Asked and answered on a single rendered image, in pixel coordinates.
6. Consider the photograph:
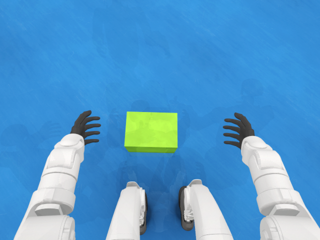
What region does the robot right upper arm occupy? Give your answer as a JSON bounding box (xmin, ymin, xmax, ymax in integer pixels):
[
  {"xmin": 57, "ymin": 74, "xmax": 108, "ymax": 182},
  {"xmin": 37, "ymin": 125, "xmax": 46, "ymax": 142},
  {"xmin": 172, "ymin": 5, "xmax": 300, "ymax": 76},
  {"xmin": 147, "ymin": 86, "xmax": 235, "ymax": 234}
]
[{"xmin": 260, "ymin": 215, "xmax": 320, "ymax": 240}]

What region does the robot left upper arm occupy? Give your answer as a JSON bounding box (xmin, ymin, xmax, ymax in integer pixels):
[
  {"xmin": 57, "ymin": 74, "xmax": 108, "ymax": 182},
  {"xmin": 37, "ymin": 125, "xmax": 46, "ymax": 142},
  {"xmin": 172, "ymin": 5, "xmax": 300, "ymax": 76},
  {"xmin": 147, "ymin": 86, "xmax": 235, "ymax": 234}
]
[{"xmin": 17, "ymin": 215, "xmax": 76, "ymax": 240}]

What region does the right robot thigh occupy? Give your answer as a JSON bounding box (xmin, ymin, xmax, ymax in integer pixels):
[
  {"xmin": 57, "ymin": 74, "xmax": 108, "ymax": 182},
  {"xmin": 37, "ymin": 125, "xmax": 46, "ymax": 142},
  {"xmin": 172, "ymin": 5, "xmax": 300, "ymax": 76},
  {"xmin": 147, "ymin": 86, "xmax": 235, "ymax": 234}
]
[{"xmin": 184, "ymin": 184, "xmax": 234, "ymax": 240}]

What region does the right robot forearm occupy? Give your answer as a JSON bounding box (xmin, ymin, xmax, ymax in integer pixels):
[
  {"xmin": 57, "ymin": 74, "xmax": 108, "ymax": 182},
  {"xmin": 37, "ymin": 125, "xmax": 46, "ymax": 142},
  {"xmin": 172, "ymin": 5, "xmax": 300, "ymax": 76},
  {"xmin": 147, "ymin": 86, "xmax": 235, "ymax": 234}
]
[{"xmin": 241, "ymin": 136, "xmax": 320, "ymax": 230}]

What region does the right robot hand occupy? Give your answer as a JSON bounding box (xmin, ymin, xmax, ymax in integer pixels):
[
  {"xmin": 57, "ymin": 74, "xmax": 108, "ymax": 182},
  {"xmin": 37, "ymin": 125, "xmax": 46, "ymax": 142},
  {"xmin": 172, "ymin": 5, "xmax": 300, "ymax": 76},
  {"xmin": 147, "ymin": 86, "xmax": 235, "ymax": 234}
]
[{"xmin": 223, "ymin": 112, "xmax": 255, "ymax": 150}]

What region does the left robot hand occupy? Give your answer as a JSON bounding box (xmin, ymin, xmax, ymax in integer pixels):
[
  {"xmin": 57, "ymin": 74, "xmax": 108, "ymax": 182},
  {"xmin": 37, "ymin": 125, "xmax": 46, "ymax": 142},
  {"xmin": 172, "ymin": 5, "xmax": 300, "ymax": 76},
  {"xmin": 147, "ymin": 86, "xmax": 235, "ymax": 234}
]
[{"xmin": 70, "ymin": 110, "xmax": 101, "ymax": 145}]

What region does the left robot forearm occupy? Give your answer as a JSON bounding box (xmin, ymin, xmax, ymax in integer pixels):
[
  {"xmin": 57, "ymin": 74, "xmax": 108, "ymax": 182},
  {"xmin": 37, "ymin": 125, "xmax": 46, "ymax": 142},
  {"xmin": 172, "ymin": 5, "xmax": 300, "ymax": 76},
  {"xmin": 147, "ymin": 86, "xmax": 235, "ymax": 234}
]
[{"xmin": 13, "ymin": 133, "xmax": 85, "ymax": 240}]

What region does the carton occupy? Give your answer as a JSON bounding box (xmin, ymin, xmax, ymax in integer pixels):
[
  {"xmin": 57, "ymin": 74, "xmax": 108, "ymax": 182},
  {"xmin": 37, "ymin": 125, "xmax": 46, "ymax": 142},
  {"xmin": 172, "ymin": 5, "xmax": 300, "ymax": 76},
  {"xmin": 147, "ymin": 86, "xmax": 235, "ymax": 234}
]
[{"xmin": 124, "ymin": 111, "xmax": 178, "ymax": 153}]

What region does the robot left shin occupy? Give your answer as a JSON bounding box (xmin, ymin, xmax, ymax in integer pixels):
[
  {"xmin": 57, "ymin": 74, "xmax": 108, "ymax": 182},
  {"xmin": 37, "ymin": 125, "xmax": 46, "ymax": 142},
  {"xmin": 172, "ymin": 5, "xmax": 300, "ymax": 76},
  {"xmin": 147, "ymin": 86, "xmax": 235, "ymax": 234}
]
[{"xmin": 120, "ymin": 181, "xmax": 144, "ymax": 225}]

